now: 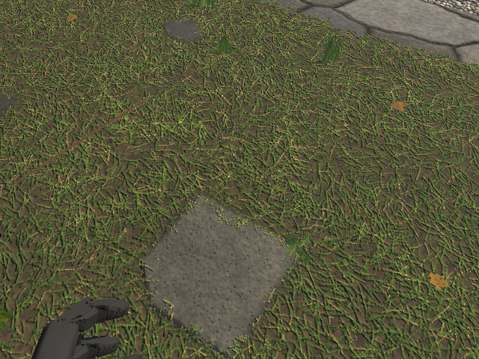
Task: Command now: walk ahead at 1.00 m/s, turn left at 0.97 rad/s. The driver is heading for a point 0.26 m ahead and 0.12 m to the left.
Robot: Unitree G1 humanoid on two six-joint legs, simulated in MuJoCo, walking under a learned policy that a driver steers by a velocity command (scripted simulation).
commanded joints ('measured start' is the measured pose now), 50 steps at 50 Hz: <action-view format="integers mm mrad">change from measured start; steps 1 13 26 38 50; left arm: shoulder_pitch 270 322 455 231 251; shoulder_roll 188 148 55 131 51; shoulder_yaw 98 73 41 51 44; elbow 18 198 190 165 256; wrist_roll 6 -50 -32 -20 -44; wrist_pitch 15 -43 106 101 80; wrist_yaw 10 -30 -2 18 13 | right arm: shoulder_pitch -118 -348 -207 -87 -126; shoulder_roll -34 62 39 113 74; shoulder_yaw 30 88 73 83 65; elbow -157 -268 -122 -33 102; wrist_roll -16 -49 -27 -15 -18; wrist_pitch -3 32 16 57 57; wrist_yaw -2 85 -18 -16 -31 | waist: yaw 175 71 159 53 102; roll -224 -129 -3 -170 -35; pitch -237 9 -165 -33 -24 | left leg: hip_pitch -706 -241 -136 -310 -90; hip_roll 124 93 349 118 184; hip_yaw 129 317 29 114 77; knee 466 -321 -621 -566 -640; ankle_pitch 167 569 1219 152 372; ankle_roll -1 -53 146 -64 -85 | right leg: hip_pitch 744 271 177 328 295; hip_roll -384 -135 -24 -206 -73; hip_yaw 678 -188 -23 204 78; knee -373 -391 459 -294 -293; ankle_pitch -738 635 -283 -59 -63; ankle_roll -168 -111 -21 -144 -112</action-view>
